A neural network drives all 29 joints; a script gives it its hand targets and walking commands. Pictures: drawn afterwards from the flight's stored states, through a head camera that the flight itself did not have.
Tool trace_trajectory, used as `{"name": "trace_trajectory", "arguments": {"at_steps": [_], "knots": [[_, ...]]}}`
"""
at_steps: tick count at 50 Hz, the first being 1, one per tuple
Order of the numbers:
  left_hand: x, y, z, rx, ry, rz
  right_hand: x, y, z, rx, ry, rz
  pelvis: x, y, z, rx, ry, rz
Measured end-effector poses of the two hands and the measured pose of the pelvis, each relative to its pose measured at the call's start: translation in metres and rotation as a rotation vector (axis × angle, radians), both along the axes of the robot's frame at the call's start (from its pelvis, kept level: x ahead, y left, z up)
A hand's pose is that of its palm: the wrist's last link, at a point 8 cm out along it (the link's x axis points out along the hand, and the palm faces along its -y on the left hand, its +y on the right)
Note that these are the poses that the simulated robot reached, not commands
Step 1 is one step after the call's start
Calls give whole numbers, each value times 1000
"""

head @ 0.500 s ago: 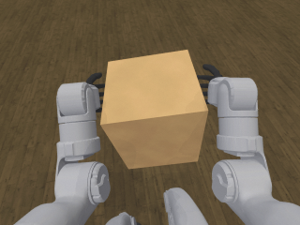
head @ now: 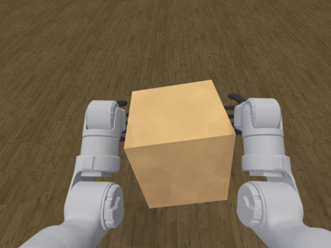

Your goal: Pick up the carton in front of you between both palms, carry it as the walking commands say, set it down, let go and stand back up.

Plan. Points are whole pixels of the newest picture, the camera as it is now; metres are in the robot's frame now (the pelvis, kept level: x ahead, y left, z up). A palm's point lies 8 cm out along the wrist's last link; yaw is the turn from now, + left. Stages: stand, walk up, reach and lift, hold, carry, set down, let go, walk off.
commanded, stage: carry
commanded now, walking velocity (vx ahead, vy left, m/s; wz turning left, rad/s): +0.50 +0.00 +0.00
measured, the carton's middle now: (179, 145) +0.36 -0.01 +0.05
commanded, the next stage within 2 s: none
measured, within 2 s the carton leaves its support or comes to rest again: neither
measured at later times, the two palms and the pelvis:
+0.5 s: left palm (122, 81) +0.59 +0.18 +0.09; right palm (212, 75) +0.59 -0.11 +0.11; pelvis +0.30 +0.04 +0.02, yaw -3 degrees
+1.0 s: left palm (147, 45) +0.86 +0.12 +0.08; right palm (216, 42) +0.88 -0.17 +0.08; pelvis +0.60 -0.03 +0.01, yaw +0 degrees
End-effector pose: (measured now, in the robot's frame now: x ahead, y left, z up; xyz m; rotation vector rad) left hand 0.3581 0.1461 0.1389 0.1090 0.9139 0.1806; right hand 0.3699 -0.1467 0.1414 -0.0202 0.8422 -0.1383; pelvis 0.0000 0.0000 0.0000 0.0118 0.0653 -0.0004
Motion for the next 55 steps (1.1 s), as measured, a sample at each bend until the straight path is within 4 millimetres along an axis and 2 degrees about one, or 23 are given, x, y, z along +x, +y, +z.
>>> {"name": "trace_trajectory", "arguments": {"at_steps": [6,11,17,20,23,27,32,36,38,40,43,46,51,55], "knots": [[53,-4,-27,-19,29,18,52,-4,-27,24,23,-34,60,2,16,11,25,-5],[101,3,-41,-47,-18,36,96,3,-39,44,-30,-71,124,13,18,8,32,-11],[164,29,-55,-106,-144,54,156,29,-43,45,-163,-106,215,33,-1,3,24,-33],[187,37,-59,-123,-136,60,178,37,-43,2,-156,-81,250,38,4,0,28,-49],[209,35,-54,-113,-119,49,199,35,-39,-7,-137,-76,282,40,12,-17,27,-55],[250,27,-39,-110,-143,25,235,28,-24,-11,-161,-87,328,36,18,-26,21,-49],[311,11,-27,-94,-186,13,295,12,-15,-3,-203,-87,395,21,14,-18,4,-46],[366,-8,-33,-72,-198,15,352,-8,-27,13,-213,-77,457,1,-2,-5,-15,-34],[395,-18,-43,-53,-193,16,383,-18,-41,29,-208,-74,486,-9,-13,-19,-21,-25],[417,-24,-54,-38,-147,23,408,-24,-55,37,-160,-64,507,-17,-13,-23,-13,-11],[439,-27,-66,-36,-65,48,436,-27,-68,44,-77,-50,533,-25,-3,-10,0,3],[462,-26,-68,-35,-37,67,465,-26,-70,36,-49,-27,559,-29,7,-2,6,3],[513,-24,-57,-42,-81,69,515,-23,-59,29,-94,-22,607,-26,15,4,9,-6],[561,-18,-48,-60,-149,50,557,-17,-44,18,-163,-41,651,-17,11,-10,-6,-12]]}}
